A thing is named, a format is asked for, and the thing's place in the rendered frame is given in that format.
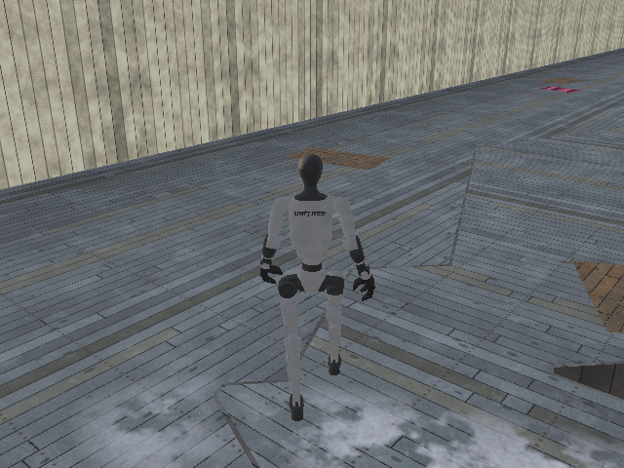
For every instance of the robot left hand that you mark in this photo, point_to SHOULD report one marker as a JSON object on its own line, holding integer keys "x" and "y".
{"x": 274, "y": 270}

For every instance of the right robot thigh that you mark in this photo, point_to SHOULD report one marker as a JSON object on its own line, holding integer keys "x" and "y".
{"x": 334, "y": 285}

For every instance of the robot right foot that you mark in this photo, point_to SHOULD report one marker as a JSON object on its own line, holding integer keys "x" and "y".
{"x": 334, "y": 367}

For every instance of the robot right hand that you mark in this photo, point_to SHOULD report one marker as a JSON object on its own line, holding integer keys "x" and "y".
{"x": 368, "y": 285}

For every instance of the robot right forearm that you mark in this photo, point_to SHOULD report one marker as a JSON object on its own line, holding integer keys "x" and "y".
{"x": 360, "y": 261}

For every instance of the robot left forearm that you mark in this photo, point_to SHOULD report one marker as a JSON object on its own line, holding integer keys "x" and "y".
{"x": 267, "y": 255}

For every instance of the robot left upper arm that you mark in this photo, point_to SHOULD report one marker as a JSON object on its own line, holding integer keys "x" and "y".
{"x": 280, "y": 206}

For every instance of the robot right upper arm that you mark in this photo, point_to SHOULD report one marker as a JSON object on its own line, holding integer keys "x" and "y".
{"x": 342, "y": 206}

